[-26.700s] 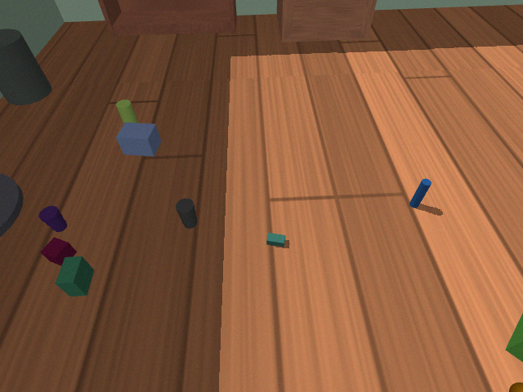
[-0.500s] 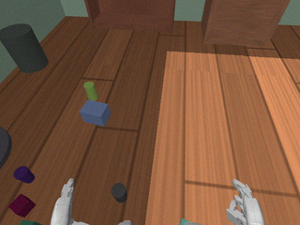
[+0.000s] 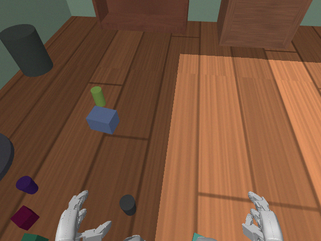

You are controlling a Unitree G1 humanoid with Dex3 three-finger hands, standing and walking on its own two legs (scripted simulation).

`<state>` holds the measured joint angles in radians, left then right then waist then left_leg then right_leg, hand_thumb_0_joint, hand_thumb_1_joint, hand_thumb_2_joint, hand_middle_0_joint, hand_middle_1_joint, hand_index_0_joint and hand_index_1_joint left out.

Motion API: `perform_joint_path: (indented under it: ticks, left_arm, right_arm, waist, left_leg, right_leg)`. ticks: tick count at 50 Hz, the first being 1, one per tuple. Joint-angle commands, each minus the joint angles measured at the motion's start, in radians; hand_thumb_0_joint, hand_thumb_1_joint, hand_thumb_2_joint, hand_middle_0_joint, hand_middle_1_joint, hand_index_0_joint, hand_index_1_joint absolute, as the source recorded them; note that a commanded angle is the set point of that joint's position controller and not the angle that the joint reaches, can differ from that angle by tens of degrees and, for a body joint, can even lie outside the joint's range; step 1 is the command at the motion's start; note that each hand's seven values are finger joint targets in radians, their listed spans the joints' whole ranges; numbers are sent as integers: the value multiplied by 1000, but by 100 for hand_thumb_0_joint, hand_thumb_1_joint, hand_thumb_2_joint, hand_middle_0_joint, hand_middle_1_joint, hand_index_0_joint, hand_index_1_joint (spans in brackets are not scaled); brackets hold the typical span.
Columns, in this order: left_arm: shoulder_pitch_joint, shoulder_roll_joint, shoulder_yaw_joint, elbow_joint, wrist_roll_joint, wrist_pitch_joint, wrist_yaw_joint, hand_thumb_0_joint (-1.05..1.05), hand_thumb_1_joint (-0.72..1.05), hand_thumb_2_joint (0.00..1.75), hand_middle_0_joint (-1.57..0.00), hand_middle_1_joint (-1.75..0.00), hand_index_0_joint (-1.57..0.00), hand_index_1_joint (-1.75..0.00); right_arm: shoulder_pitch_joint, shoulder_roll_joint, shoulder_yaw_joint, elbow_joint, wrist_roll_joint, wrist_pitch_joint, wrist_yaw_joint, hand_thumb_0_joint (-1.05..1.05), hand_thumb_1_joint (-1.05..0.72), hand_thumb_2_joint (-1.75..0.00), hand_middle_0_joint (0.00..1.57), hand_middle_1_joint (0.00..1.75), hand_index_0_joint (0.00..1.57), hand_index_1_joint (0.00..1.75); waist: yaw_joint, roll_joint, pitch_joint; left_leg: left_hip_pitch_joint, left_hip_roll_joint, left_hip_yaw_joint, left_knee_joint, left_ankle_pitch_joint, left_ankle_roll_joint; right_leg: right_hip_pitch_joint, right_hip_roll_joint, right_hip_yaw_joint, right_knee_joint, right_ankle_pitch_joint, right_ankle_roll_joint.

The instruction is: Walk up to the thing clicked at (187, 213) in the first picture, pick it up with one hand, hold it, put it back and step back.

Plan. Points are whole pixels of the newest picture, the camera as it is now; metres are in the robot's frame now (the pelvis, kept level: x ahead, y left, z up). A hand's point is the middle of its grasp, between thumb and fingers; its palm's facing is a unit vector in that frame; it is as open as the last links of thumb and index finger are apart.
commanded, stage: stand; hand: left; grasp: from the side
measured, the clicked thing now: (128, 206) +0.39 +0.20 -0.66
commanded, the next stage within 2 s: none
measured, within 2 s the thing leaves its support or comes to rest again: neither
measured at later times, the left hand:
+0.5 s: hand out of the picture +0.04 +0.25 -0.11, palm faces -0.02 -0.94 -0.34, open 7.4 cm
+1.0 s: hand out of the picture +0.05 +0.26 -0.10, palm faces -0.02 -0.94 -0.35, open 7.3 cm
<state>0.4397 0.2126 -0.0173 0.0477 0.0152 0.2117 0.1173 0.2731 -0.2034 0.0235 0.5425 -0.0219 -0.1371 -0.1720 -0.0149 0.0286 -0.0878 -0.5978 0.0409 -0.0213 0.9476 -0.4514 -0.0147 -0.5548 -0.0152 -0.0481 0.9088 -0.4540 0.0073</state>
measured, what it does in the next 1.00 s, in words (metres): rises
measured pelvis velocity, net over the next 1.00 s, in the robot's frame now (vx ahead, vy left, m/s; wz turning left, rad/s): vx -0.01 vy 0.01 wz -0.01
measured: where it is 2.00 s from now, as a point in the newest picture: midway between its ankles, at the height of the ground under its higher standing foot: outside the picture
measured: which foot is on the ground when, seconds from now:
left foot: down 0.00-1.00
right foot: down 0.00-1.00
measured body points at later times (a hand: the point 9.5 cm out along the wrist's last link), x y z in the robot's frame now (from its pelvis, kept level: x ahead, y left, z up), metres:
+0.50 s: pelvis +0.00 +0.01 +0.05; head +0.00 +0.01 +0.50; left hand +0.05 +0.30 -0.09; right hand +0.06 -0.27 -0.09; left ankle +0.02 +0.13 -0.69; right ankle +0.01 -0.13 -0.69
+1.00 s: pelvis -0.01 +0.01 +0.06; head -0.01 +0.01 +0.51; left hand +0.05 +0.31 -0.08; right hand +0.05 -0.28 -0.08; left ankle +0.02 +0.13 -0.69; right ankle +0.01 -0.13 -0.69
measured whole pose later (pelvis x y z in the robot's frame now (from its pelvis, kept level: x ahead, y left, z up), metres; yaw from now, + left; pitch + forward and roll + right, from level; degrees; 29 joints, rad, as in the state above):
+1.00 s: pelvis -0.01 +0.01 +0.06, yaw +0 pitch -4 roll +0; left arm 0.13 0.32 0.00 1.17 0.03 -0.01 0.01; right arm 0.13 -0.32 -0.01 1.15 -0.03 0.00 -0.01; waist 0.01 0.01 0.05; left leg -0.12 0.00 0.02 0.35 -0.16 0.00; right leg -0.11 -0.05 -0.02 0.36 -0.18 0.03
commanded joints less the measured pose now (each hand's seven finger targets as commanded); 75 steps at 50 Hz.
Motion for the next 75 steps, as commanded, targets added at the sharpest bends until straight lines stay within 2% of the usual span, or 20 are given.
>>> perform_joint_path:
  ticks: [1, 3, 5, 7, 9, 11, 15, 19, 23, 27, 37, 45, 49, 52, 57, 63, 65, 71, 75]
  left_arm:
    - [-145, 248, 105, 257, 81, -197, -65, 0, 90, 90, -20, -30, -20, -30]
    - [-176, 252, 93, 334, 56, -225, -83, 0, 90, 90, -20, -30, -20, -30]
    - [-216, 252, 93, 415, 40, -232, -90, 0, 90, 90, -20, -30, -20, -30]
    - [-236, 259, 85, 499, 36, -240, -90, 0, 90, 90, -20, -30, -20, -30]
    - [-254, 265, 86, 565, 31, -248, -87, 0, 90, 90, -20, -30, -20, -30]
    - [-255, 257, 82, 631, 28, -251, -86, 0, 90, 90, -20, -30, -20, -30]
    - [-260, 265, 76, 744, 22, -251, -87, 0, 90, 90, -20, -30, -20, -30]
    - [-258, 277, 69, 844, 17, -245, -87, 0, 90, 90, -20, -30, -20, -30]
    - [-277, 290, 65, 915, 12, -247, -85, 0, 90, 90, -20, -30, -20, -30]
    - [-287, 295, 58, 971, 9, -243, -85, 0, 90, 90, -20, -30, -20, -30]
    - [-312, 305, 53, 1048, 11, -239, -86, 0, 90, 90, -20, -30, -20, -30]
    - [-334, 307, 55, 1070, 11, -235, -93, 0, 90, 90, -20, -30, -20, -30]
    - [-348, 316, 57, 1068, 8, -241, -93, 0, 90, 90, -20, -30, -20, -30]
    - [-362, 319, 58, 1070, 6, -242, -94, 0, 90, 90, -20, -30, -20, -30]
    - [-355, 323, 59, 1075, 6, -236, -96, 0, 90, 90, -20, -30, -20, -30]
    - [-356, 319, 57, 1072, 5, -240, -98, 0, 90, 90, -20, -30, -20, -30]
    - [-358, 321, 57, 1073, 3, -240, -99, 0, 90, 90, -20, -30, -20, -30]
    - [-365, 318, 58, 1069, 3, -241, -97, 0, 90, 90, -20, -30, -20, -30]
    - [-359, 316, 57, 1069, 1, -239, -99, 0, 90, 90, -20, -30, -20, -30]
  right_arm:
    - [-102, -256, -105, 79, -83, 66, 92, 0, -90, -90, 20, 30, 20, 30]
    - [-104, -240, -101, 107, -49, 71, 123, 0, -90, -90, 20, 30, 20, 30]
    - [-111, -235, -102, 132, -29, 73, 145, 0, -90, -90, 20, 30, 20, 30]
    - [-127, -240, -107, 176, -29, 80, 155, 0, -90, -90, 20, 30, 20, 30]
    - [-120, -246, -106, 214, -33, 85, 156, 0, -90, -90, 20, 30, 20, 30]
    - [-142, -251, -104, 245, -33, 90, 158, 0, -90, -90, 20, 30, 20, 30]
    - [-141, -264, -97, 309, -24, 96, 155, 0, -90, -90, 20, 30, 20, 30]
    - [-137, -287, -92, 372, -19, 108, 152, 0, -90, -90, 20, 30, 20, 30]
    - [-128, -288, -84, 425, -10, 109, 151, 0, -90, -90, 20, 30, 20, 30]
    - [-130, -299, -80, 469, -6, 109, 148, 0, -90, -90, 20, 30, 20, 30]
    - [-159, -298, -71, 526, -2, 114, 151, 0, -90, -90, 20, 30, 20, 30]
    - [-184, -311, -72, 541, -2, 118, 154, 0, -90, -90, 20, 30, 20, 30]
    - [-180, -308, -70, 545, 0, 114, 155, 0, -90, -90, 20, 30, 20, 30]
    - [-177, -309, -65, 552, 0, 112, 156, 0, -90, -90, 20, 30, 20, 30]
    - [-177, -321, -65, 553, 2, 118, 155, 0, -90, -90, 20, 30, 20, 30]
    - [-180, -321, -61, 556, 3, 112, 157, 0, -90, -90, 20, 30, 20, 30]
    - [-178, -324, -60, 559, 4, 111, 156, 0, -90, -90, 20, 30, 20, 30]
    - [-181, -325, -60, 560, 4, 110, 154, 0, -90, -90, 20, 30, 20, 30]
    - [-191, -336, -62, 560, 4, 109, 154, 0, -90, -90, 20, 30, 20, 30]
  waist:
    - [15, -96, -9]
    - [21, -49, -31]
    - [25, -72, -6]
    - [27, -65, 14]
    - [25, -16, 16]
    - [37, 20, 40]
    - [34, 11, 58]
    - [31, 9, 101]
    - [26, -19, 85]
    - [23, -17, 99]
    - [27, -37, 132]
    - [28, -18, 153]
    - [24, -30, 115]
    - [20, -27, 116]
    - [19, -24, 131]
    - [17, -31, 97]
    - [14, -30, 109]
    - [16, -43, 80]
    - [17, -34, 86]
  left_leg:
    - [138, 2, -34, -182, 262, 80]
    - [193, -4, -33, -218, 229, 84]
    - [208, -4, -42, -256, 193, 76]
    - [239, 0, -46, -293, 190, 74]
    - [258, 13, -59, -339, 232, 70]
    - [242, 31, -82, -400, 200, 72]
    - [301, 42, -91, -481, 233, 61]
    - [344, 49, -94, -560, 177, 52]
    - [407, 53, -81, -586, 296, 46]
    - [441, 59, -76, -622, 313, 40]
    - [454, 62, -75, -678, 283, 30]
    - [415, 68, -82, -710, 179, 29]
    - [440, 69, -72, -695, 260, 30]
    - [447, 70, -67, -693, 276, 29]
    - [423, 71, -75, -706, 201, 29]
    - [469, 78, -64, -687, 300, 30]
    - [463, 75, -62, -690, 289, 28]
    - [489, 86, -54, -679, 375, 32]
    - [500, 88, -54, -681, 384, 30]
  right_leg:
    - [138, -74, 144, -218, 253, -106]
    - [168, -85, 151, -228, 246, -98]
    - [164, -83, 137, -264, 207, -81]
    - [167, -87, 132, -304, 184, -73]
    - [209, -80, 114, -303, 228, -62]
    - [257, -73, 97, -331, 224, -50]
    - [312, -75, 94, -398, 260, -41]
    - [337, -82, 103, -483, 233, -35]
    - [392, -100, 110, -524, 304, -33]
    - [405, -102, 107, -558, 319, -24]
    - [413, -108, 106, -615, 290, -12]
    - [408, -102, 102, -620, 223, -13]
    - [432, -117, 118, -631, 281, -18]
    - [429, -118, 118, -632, 291, -16]
    - [418, -109, 113, -635, 245, -14]
    - [426, -118, 118, -636, 318, -18]
    - [424, -116, 119, -636, 317, -16]
    - [451, -123, 120, -627, 391, -15]
    - [446, -120, 116, -633, 384, -14]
